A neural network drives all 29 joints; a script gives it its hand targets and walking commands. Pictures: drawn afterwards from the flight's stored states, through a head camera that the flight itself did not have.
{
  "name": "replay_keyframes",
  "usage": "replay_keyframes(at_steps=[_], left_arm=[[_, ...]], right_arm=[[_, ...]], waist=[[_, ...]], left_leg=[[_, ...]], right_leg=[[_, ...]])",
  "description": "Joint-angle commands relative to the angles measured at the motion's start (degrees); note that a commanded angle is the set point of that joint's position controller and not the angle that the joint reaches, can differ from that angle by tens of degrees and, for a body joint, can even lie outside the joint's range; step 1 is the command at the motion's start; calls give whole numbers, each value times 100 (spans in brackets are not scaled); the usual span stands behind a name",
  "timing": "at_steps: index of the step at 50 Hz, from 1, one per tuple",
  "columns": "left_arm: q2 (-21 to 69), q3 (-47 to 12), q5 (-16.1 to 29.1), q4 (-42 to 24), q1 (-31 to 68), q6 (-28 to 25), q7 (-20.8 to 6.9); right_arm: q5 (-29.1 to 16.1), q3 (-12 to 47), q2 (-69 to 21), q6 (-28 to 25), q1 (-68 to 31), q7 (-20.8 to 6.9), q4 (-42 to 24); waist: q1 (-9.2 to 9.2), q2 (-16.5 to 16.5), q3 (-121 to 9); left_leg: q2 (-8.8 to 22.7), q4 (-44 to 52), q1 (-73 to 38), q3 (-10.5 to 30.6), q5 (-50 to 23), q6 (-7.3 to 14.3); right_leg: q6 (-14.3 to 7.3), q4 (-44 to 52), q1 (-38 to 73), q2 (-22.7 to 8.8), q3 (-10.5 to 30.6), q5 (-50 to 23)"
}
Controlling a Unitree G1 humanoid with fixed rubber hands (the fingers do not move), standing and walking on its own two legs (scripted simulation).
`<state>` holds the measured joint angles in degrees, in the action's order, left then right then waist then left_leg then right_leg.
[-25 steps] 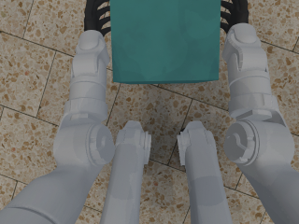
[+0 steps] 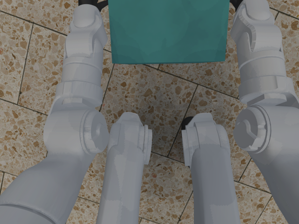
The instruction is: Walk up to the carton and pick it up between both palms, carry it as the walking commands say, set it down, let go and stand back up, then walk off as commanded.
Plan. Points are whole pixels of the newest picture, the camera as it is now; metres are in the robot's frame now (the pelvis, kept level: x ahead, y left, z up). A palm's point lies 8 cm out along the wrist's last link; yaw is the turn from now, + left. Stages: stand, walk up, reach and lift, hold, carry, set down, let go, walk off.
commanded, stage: set down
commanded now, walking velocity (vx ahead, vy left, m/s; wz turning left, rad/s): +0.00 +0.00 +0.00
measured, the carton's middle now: (165, 9) +0.55 -0.01 -0.23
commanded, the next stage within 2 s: none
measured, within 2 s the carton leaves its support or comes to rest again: rests again in 0.80 s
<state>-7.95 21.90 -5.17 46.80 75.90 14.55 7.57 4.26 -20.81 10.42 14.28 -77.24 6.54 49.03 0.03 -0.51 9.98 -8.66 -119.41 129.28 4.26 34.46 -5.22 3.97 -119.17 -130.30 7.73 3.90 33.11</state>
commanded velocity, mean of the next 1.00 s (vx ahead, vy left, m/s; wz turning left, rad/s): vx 0.00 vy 0.00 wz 0.00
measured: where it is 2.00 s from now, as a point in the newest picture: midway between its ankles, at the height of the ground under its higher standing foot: (160, 152)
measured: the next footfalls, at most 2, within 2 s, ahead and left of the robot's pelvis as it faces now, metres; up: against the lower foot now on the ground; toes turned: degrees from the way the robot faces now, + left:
none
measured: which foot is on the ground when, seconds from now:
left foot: down 0.00-1.00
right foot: down 0.00-1.00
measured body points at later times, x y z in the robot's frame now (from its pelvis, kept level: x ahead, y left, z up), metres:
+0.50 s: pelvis +0.00 +0.00 -0.02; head +0.37 +0.00 +0.24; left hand +0.55 +0.15 -0.19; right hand +0.56 -0.16 -0.19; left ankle +0.10 +0.13 -0.37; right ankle +0.10 -0.12 -0.37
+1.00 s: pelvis +0.00 +0.00 -0.03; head +0.37 -0.01 +0.22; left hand +0.55 +0.15 -0.21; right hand +0.55 -0.17 -0.21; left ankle +0.10 +0.12 -0.37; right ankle +0.10 -0.12 -0.37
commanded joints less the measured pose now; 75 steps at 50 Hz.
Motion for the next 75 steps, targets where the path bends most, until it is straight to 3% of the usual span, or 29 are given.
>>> replay_keyframes(at_steps=[1,6,13,29,48,75], left_arm=[[5009,-2523,668,-310,3627,-200,-1562],[4907,-2581,789,-300,3646,-303,-1549],[4865,-2679,911,-286,3592,-382,-1494],[4624,-2451,919,6,3885,-430,-1554],[4464,-2504,1056,146,3829,-584,-1549],[4072,-1979,732,710,3562,-463,-1741]], right_arm=[[-684,2369,-5070,-152,-3417,-1589,-169],[-695,2315,-4937,-253,-3353,-1590,-21],[-840,2484,-4974,-323,-3387,-1606,-108],[-792,2286,-4706,-370,-3603,-1684,203],[-987,2433,-4532,-516,-3581,-1726,207],[-610,1943,-4122,-395,-3350,-1904,763]], waist=[[33,159,-6582],[-83,183,-6321],[-56,134,-6373],[-106,140,-5345],[-105,93,-5032],[-157,69,-3553]], left_leg=[[24,773,-3076,-941,-2157,240],[38,602,-3065,-881,-2348,243],[23,425,-3192,-855,-2603,276],[34,308,-2711,-822,-1895,383],[45,59,-2717,-744,-2140,424],[115,52,-2249,-694,-1260,507]], right_leg=[[-241,656,3430,57,-868,-2262],[-288,485,3412,45,-856,-2418],[-293,335,3505,38,-821,-2633],[-371,237,3184,-1,-732,-2040],[-393,6,3176,-52,-650,-2256],[-454,7,2736,-133,-591,-1376]])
